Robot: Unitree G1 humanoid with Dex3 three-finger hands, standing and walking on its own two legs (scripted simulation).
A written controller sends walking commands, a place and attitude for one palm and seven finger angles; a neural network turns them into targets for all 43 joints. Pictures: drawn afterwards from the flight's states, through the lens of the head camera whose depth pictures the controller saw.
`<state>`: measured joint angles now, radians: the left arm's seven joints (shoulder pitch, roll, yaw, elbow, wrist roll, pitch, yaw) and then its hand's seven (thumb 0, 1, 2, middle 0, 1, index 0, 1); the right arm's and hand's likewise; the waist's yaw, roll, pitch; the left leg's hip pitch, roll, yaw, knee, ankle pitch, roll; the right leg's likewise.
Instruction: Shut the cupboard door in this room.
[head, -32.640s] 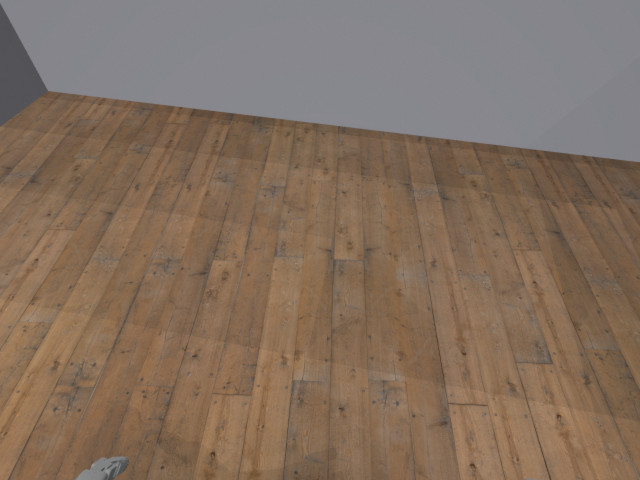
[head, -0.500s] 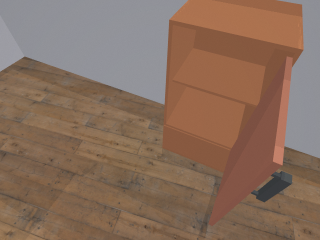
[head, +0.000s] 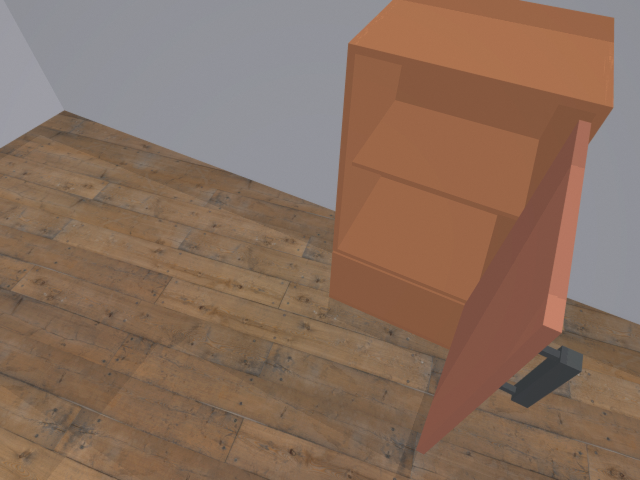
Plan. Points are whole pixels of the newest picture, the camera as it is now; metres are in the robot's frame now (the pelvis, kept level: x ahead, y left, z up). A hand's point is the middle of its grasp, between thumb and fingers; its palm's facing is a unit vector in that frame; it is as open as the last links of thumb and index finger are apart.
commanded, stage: turn or walk to find it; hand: left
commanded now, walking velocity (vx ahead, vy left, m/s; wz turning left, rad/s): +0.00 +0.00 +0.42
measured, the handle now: (527, 372) +0.28 -0.26 -0.04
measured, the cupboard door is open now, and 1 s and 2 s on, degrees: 88 88 83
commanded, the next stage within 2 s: stand and wait in 1.08 s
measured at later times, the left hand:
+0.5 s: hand out of the picture +0.02 +0.20 -0.17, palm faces +0.18 -0.94 -0.28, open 7.4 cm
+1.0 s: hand out of the picture -0.08 +0.11 -0.16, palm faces +0.43 -0.86 -0.27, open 7.4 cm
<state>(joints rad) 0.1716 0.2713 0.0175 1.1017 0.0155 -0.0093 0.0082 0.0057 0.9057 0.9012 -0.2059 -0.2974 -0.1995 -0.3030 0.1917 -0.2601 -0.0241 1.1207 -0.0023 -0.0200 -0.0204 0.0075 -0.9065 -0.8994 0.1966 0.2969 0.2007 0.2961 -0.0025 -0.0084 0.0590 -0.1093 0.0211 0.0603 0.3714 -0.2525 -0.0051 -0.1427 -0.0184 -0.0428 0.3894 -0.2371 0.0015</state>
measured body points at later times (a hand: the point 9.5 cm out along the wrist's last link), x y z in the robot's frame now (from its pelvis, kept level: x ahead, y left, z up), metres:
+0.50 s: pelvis -0.01 -0.02 -0.01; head +0.05 -0.02 +0.43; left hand +0.01 +0.25 -0.15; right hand +0.09 -0.24 -0.17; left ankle -0.03 +0.12 -0.74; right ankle -0.04 -0.13 -0.71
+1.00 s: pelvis -0.01 -0.07 +0.00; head +0.05 -0.07 +0.44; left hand -0.11 +0.16 -0.14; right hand +0.19 -0.26 -0.16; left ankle -0.12 +0.06 -0.68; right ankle -0.01 -0.14 -0.74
